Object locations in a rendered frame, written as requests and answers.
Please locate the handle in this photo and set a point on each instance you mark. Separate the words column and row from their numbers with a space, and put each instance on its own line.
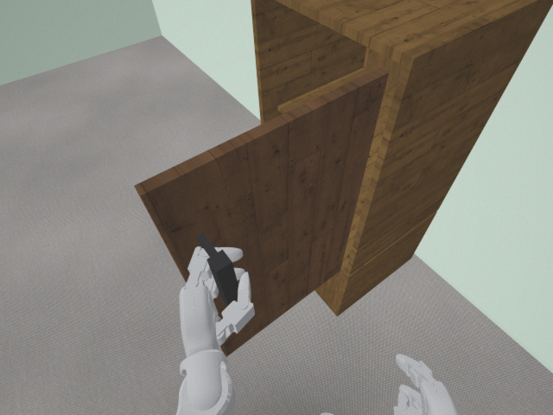
column 222, row 270

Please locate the robot right hand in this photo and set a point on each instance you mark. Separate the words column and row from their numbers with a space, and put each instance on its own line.
column 434, row 398

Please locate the cupboard door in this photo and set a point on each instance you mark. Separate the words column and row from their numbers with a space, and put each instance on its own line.
column 284, row 192

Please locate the robot left hand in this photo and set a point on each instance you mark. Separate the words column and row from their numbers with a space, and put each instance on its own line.
column 198, row 312

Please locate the left robot forearm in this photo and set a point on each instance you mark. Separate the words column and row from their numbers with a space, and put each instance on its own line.
column 207, row 388

